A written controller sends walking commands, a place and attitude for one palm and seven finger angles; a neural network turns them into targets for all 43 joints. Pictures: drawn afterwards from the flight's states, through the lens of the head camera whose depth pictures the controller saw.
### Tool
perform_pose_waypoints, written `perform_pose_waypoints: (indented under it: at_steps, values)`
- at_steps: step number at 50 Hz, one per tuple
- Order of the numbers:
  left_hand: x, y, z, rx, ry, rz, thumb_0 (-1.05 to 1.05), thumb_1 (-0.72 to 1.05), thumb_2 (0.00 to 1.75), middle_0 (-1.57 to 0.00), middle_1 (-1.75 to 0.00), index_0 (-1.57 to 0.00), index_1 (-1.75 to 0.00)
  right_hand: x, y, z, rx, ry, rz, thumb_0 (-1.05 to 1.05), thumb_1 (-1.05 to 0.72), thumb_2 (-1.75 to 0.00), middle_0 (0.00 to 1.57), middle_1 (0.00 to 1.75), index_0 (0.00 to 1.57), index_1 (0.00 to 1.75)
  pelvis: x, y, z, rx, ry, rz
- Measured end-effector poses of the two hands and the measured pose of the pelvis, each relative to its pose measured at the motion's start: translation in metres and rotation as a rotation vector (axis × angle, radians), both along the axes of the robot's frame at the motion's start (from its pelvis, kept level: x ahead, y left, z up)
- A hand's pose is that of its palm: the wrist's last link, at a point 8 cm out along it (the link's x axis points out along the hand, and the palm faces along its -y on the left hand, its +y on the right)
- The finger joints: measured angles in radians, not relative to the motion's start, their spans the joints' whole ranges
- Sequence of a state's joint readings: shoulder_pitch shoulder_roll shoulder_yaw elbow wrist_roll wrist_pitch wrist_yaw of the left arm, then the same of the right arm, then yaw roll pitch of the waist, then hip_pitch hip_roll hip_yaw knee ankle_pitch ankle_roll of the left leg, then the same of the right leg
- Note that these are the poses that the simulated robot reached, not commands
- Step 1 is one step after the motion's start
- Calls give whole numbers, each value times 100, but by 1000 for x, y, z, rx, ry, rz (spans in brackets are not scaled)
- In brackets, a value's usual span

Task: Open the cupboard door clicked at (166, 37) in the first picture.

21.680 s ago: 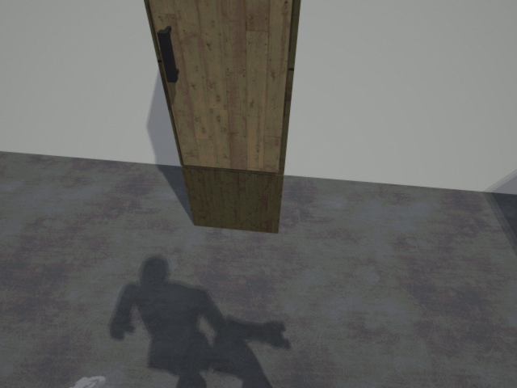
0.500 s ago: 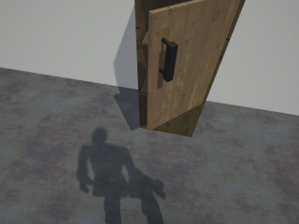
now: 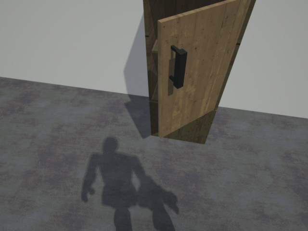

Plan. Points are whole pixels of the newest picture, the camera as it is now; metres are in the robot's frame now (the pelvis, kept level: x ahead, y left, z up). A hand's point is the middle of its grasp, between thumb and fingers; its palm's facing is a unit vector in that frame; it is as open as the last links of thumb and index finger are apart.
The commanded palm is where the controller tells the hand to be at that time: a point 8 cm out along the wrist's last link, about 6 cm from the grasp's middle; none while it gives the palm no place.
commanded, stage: let the arm hang, fingers relaxed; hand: left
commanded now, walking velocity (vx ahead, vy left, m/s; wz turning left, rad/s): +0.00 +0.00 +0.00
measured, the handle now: (176, 67) +0.60 -0.04 +0.09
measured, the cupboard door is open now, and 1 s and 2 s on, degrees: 44 44 44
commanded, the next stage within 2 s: look to check the result in 0.22 s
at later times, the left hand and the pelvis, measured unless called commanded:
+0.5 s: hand out of the picture +0.10 +0.23 -0.15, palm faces -0.02 -0.94 -0.33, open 7.4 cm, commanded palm none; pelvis +0.02 -0.01 +0.00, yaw +0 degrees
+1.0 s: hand out of the picture +0.13 +0.23 -0.15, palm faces -0.03 -0.94 -0.34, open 7.4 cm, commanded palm none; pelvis +0.04 -0.01 +0.01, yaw +0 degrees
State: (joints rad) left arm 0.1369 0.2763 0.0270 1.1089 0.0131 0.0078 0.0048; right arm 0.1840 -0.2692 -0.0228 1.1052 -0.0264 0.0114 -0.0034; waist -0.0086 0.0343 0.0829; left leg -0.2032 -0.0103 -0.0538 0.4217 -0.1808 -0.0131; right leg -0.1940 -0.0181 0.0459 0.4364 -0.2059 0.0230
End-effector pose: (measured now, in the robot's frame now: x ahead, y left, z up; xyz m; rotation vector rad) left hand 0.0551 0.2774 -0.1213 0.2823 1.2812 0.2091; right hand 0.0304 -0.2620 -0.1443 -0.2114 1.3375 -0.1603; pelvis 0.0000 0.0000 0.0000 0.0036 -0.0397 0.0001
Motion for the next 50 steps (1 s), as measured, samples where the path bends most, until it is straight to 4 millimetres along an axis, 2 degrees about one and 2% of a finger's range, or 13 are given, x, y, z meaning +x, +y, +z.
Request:
perform_pose_waypoints:
  at_steps: [11, 23, 40, 50]
  values:
    - [25, -6, 0, -16, -30, -25, 0, 90, 90, -21, -30, -20, -30, 30, -13, 9, -32, -45, 18, 0, -90, -89, 20, 30, 20, 30, 8, -2, 2, 0, 6, 1]
    - [35, -3, 5, 8, -18, -24, 0, 90, 90, -21, -30, -20, -30, 54, -24, 12, -41, -55, 37, 0, -90, -89, 20, 30, 20, 30, 18, -8, 4, 0, 14, 3]
    - [56, -3, 9, 22, -36, -33, 0, 90, 90, -21, -30, -20, -30, 77, -36, 17, -60, -73, 42, 0, -90, -89, 20, 30, 20, 30, 34, -14, 5, 0, 17, -1]
    - [67, -6, 9, 15, -49, -44, 0, 90, 90, -21, -30, -20, -30, 80, -38, 19, -66, -74, 40, 0, -90, -89, 20, 30, 20, 30, 39, -14, 6, 0, 19, -5]
